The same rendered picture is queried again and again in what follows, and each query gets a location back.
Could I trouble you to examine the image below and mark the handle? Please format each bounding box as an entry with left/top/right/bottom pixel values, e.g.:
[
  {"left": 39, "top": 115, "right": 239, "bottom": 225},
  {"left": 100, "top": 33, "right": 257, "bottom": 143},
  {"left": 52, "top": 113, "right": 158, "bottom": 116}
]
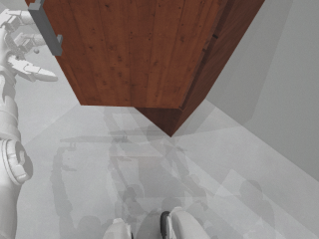
[{"left": 28, "top": 0, "right": 63, "bottom": 56}]

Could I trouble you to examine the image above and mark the robot thigh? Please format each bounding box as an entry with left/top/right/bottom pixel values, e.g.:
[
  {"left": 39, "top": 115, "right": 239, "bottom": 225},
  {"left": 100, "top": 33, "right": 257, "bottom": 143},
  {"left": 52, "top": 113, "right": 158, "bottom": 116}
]
[
  {"left": 165, "top": 211, "right": 210, "bottom": 239},
  {"left": 102, "top": 222, "right": 132, "bottom": 239}
]

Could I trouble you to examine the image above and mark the robot left thigh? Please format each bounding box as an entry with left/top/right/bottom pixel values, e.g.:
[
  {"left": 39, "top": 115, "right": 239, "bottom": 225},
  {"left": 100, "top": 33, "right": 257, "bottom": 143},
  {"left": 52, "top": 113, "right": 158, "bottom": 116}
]
[{"left": 102, "top": 222, "right": 132, "bottom": 239}]

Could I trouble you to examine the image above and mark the robot left hand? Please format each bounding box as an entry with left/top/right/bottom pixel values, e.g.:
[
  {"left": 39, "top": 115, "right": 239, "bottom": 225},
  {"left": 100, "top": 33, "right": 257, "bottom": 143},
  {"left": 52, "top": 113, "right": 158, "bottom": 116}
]
[{"left": 0, "top": 9, "right": 59, "bottom": 83}]

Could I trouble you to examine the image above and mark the left robot upper arm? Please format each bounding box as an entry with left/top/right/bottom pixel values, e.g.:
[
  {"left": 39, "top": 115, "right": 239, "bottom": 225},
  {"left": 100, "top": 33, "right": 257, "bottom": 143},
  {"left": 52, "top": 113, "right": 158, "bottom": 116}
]
[{"left": 0, "top": 138, "right": 34, "bottom": 239}]

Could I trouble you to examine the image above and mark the left robot forearm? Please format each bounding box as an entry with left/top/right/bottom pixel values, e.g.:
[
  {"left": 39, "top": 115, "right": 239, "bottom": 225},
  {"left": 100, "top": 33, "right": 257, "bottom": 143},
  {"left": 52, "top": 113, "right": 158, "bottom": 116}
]
[{"left": 0, "top": 65, "right": 22, "bottom": 143}]

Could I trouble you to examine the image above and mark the cupboard door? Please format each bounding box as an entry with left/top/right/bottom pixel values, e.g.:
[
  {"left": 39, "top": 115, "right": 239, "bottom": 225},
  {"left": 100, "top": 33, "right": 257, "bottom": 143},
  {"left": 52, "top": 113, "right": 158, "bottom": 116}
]
[{"left": 25, "top": 0, "right": 222, "bottom": 109}]

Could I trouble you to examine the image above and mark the robot right thigh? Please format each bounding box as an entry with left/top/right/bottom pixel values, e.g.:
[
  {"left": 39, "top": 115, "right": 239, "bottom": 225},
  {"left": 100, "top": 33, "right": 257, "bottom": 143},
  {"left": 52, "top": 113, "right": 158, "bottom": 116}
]
[{"left": 165, "top": 211, "right": 210, "bottom": 239}]

